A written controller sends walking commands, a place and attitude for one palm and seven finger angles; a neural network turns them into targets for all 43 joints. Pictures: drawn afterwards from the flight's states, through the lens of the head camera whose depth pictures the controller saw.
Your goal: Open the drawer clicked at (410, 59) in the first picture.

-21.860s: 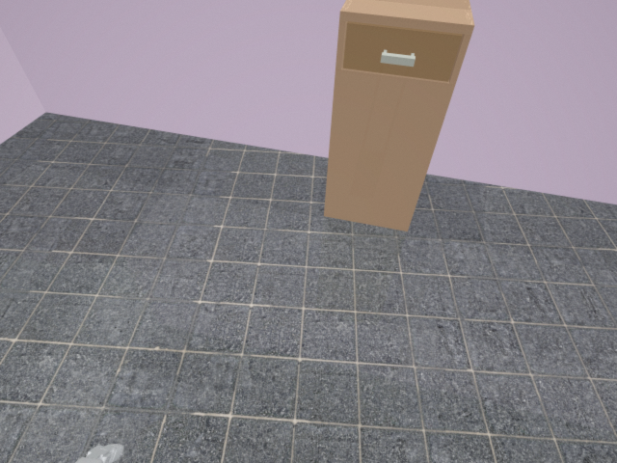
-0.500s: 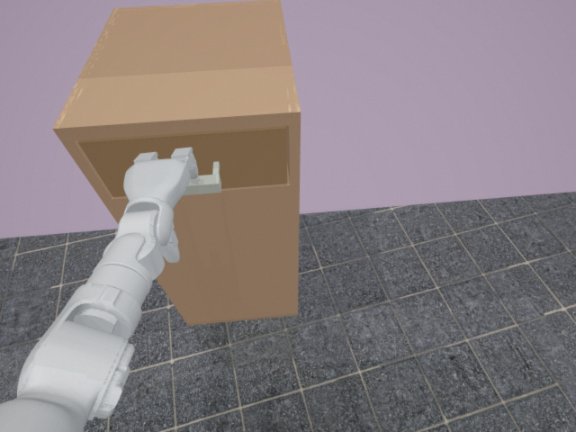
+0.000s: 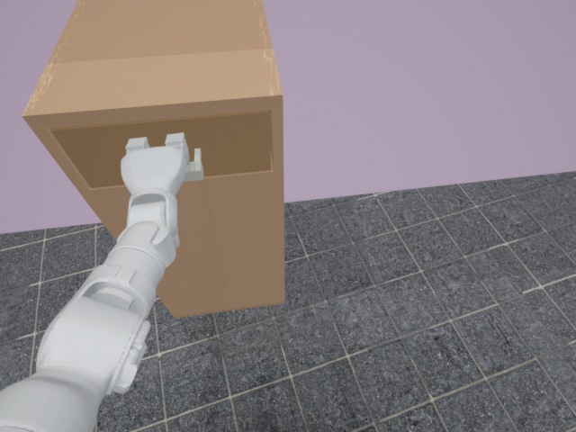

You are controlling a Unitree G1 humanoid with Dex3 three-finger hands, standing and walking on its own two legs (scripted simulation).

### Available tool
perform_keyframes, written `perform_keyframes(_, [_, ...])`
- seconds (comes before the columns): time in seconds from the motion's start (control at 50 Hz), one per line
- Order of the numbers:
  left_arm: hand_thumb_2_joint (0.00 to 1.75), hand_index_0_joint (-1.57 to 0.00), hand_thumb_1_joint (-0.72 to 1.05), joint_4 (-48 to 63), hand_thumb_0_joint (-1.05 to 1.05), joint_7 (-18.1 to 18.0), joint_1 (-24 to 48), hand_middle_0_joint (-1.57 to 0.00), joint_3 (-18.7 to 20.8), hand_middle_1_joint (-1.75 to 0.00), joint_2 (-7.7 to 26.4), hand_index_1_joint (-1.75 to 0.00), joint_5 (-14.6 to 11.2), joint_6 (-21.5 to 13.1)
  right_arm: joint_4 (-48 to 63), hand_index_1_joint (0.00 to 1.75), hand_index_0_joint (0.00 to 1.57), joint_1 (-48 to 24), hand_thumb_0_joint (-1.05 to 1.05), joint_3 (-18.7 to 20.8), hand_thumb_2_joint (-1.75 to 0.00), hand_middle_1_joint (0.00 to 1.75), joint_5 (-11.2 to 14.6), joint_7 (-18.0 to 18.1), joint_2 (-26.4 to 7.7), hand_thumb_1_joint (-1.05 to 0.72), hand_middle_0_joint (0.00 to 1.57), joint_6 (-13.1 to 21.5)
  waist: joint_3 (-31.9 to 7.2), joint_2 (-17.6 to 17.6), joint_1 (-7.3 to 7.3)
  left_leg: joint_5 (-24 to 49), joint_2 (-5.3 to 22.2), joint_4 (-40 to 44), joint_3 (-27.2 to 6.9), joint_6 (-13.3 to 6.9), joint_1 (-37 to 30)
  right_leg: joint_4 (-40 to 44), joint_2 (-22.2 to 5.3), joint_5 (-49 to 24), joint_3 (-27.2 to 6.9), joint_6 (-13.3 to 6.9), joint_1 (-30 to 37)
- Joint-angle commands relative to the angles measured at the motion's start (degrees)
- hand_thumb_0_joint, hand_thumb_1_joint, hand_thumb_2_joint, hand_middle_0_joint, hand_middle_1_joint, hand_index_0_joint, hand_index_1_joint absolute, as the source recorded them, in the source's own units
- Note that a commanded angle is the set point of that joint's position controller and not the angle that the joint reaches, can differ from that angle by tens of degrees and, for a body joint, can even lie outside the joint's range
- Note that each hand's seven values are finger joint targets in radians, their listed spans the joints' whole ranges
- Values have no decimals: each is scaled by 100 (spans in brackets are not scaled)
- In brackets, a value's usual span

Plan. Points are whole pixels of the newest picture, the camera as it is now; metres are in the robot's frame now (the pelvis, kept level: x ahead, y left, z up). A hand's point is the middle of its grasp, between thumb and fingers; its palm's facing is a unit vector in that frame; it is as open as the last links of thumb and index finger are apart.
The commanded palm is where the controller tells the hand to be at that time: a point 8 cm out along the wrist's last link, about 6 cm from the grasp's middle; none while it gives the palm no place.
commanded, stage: lower the fingers behind the handle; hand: left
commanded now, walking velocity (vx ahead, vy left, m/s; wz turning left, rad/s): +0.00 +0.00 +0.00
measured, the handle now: (172, 164) +0.55 +0.18 +0.03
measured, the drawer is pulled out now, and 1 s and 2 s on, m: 0.00 0.00 0.00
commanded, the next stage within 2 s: lift the fingers back up to retry in 0.50 s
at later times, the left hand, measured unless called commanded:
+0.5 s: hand (165, 195) +0.47 +0.18 +0.04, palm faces +0.03 +0.01 -1.00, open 13.9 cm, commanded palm +0.44 +0.19 +0.06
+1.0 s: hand (161, 188) +0.47 +0.19 +0.05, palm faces +0.00 -0.04 -1.00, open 13.8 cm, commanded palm +0.44 +0.19 +0.12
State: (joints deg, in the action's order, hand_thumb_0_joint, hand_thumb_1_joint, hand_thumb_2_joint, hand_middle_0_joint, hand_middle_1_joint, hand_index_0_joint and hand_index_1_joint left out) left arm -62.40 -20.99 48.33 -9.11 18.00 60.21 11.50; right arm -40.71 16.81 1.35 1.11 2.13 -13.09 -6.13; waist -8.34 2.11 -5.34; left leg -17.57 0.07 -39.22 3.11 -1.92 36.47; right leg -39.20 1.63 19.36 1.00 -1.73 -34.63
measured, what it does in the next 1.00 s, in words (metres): stands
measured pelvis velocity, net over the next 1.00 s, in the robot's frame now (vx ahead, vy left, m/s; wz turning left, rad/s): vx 0.01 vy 0.01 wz -0.01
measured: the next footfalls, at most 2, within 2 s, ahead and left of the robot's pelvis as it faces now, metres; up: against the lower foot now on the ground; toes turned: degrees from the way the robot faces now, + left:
none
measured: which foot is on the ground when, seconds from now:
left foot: down 0.00-1.00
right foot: down 0.00-1.00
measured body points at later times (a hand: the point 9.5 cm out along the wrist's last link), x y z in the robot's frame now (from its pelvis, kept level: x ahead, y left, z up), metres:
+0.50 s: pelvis -0.01 +0.00 -0.01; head +0.06 -0.01 +0.44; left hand +0.46 +0.18 +0.09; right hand +0.04 -0.27 -0.14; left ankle +0.01 +0.10 -0.72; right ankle -0.01 -0.10 -0.72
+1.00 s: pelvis +0.01 +0.01 +0.00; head +0.07 +0.00 +0.45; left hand +0.47 +0.19 +0.10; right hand +0.06 -0.26 -0.13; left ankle +0.01 +0.10 -0.72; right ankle -0.01 -0.10 -0.72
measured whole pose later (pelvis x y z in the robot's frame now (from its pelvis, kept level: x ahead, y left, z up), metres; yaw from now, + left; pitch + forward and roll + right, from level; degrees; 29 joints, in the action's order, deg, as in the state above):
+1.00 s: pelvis +0.01 +0.01 +0.00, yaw +0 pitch +14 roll -1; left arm -55.1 -18.1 44.0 -8.0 19.4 59.4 7.7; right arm -40.0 18.5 2.3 1.5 2.6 -13.3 -5.0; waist -7.8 2.7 -4.5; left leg -18.2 -0.1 -38.3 3.5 -2.4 34.3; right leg -37.6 1.6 19.5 0.4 -1.2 -32.3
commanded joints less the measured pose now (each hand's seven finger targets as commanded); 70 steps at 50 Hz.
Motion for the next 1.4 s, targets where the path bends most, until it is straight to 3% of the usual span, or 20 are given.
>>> perform_keyframes(0.0, [30,-30,-50,194,0,284,1409,-30,-4,-120,861,-120,33,-105,521,30,20,414,0,270,-90,30,8,102,-941,-90,20,202,-1044,-671,-138,668,-147,217,-75,-88,-678,553,80,-1024,-108,43,413])
perform_keyframes(0.16, [30,-30,-50,541,0,218,1216,-30,182,-120,1038,-120,13,-333,603,30,20,567,0,323,-90,30,17,60,-927,-90,20,260,-1370,-465,-16,722,-161,7,-44,-93,-551,392,79,-1103,-168,30,439])
perform_keyframes(0.22, [30,-30,-50,656,0,143,1547,-30,218,-120,1159,-120,27,-301,549,30,20,602,0,328,-90,30,29,56,-950,-90,20,273,-1383,-501,-90,674,-148,13,-79,-94,-535,413,90,-1002,-159,33,403])
perform_keyframes(0.26, [30,-30,-50,590,0,88,1329,-30,180,-120,1051,-120,44,-240,563,30,20,603,0,330,-90,30,33,44,-912,-90,20,269,-1466,-406,-24,757,-160,4,-60,-93,-584,380,102,-1084,-158,26,433])
perform_keyframes(0.34, [30,-30,-50,651,0,40,1672,-30,10,-120,889,-120,38,-179,518,30,20,610,0,340,-90,30,38,25,-918,-90,20,280,-1359,-302,-147,718,-129,36,-94,-91,-702,412,126,-933,-113,24,200])
perform_keyframes(0.4, [30,-30,-50,431,0,43,1573,-30,154,-120,1085,-120,-5,-79,514,30,20,577,0,289,-90,30,40,52,-934,-90,20,268,-1303,-533,-122,537,-154,68,-87,-99,-538,462,111,-818,-133,52,323])
perform_keyframes(0.48, [30,-30,-50,411,0,93,1601,-30,71,-120,1007,-120,-32,-65,523,30,20,558,0,275,-90,30,47,75,-930,-90,20,268,-1314,-572,-144,563,-160,73,-74,-107,-559,478,103,-870,-137,69,344])
perform_keyframes(0.54, [30,-30,-50,320,0,129,1629,-30,204,-120,1227,-120,0,-70,526,30,20,577,0,257,-90,30,47,91,-953,-90,20,250,-1257,-562,-139,568,-155,74,-91,-99,-477,445,95,-879,-134,69,339])
perform_keyframes(0.58, [30,-30,-50,350,0,157,1507,-30,-1,-120,908,-120,-15,-79,562,30,20,564,0,261,-90,30,50,87,-921,-90,20,253,-1252,-564,-141,599,-150,65,-89,-99,-572,450,111,-868,-103,58,248])
perform_keyframes(0.66, [30,-30,-50,714,0,135,1885,-30,334,-120,1388,-120,-4,-136,600,30,20,536,0,272,-90,30,49,117,-915,-90,20,247,-1603,-370,-69,713,-136,114,-102,-106,-780,453,101,-939,-150,55,489])
perform_keyframes(0.8, [30,-30,-50,1396,0,79,2253,-30,194,-120,1092,-120,-29,-297,621,30,20,443,0,321,-90,30,55,97,-860,-90,20,270,-1819,-153,-43,1153,-84,263,-159,-97,-1393,527,150,-1177,-79,17,593])
perform_keyframes(0.86, [30,-30,-50,1606,0,23,2192,-30,469,-120,1348,-120,-23,-372,613,30,20,401,0,348,-90,30,52,98,-858,-90,20,286,-1957,-126,72,1407,-93,319,-192,-97,-1574,537,156,-1386,-80,-10,820])
perform_keyframes(0.9, [30,-30,-50,1817,0,24,2372,-30,352,-120,1246,-120,-8,-383,600,30,20,361,0,349,-90,30,55,103,-848,-90,20,288,-1934,-137,27,1563,-85,356,-197,-97,-1695,575,158,-1513,-73,-5,857])
perform_keyframes(0.98, [30,-30,-50,2397,0,-15,2491,-30,435,-120,1305,-120,35,-477,574,30,20,306,0,404,-90,30,30,62,-841,-90,20,304,-2271,255,121,2171,-47,369,-263,-52,-2282,536,185,-1778,-12,-54,896])
perform_keyframes(1.06, [30,-30,-50,2562,0,82,2035,-30,430,-120,1173,-120,-70,-302,565,30,20,219,0,435,-90,30,41,-27,-846,-90,20,255,-2330,173,242,2956,3,393,-300,-16,-2604,572,207,-2182,47,-57,1085])
perform_keyframes(1.18, [30,-30,-50,2703,0,508,1666,-30,280,-120,1137,-120,-196,198,666,30,20,-184,0,357,-90,30,116,-54,-894,-90,20,74,-1936,-247,324,2984,-47,636,-197,-45,-2449,757,148,-2577,27,-36,1609])
perform_keyframes(1.24, [30,-30,-50,2595,0,816,1221,-30,-77,-120,694,-120,-241,299,707,30,20,-310,0,348,-90,30,149,-53,-881,-90,20,-10,-1589,-455,274,2945,-45,687,-183,-61,-2481,861,131,-2589,29,-24,1556])
perform_keyframes(1.32, [30,-30,-50,2992,0,1079,1390,-30,23,-120,945,-120,-246,79,827,30,20,-462,0,308,-90,30,136,40,-890,-90,20,-65,-1544,-549,288,2550,-132,737,-131,-98,-2407,939,68,-2629,-50,-20,1794])
perform_keyframes(1.36, [30,-30,-50,3151,0,1053,1342,-30,420,-120,1418,-120,-159,-152,833,30,20,-486,0,277,-90,30,119,87,-843,-90,20,-59,-1719,-381,422,2598,-167,719,-112,-101,-2403,857,48,-2814,-109,-36,1993])
perform_keyframes(1.38, [30,-30,-50,3361,0,1025,1420,-30,282,-120,1263,-120,-153,-270,878,30,20,-527,0,261,-90,30,107,96,-794,-90,20,-38,-1775,-269,423,2645,-185,707,-105,-102,-2427,843,30,-2880,-119,-30,2013])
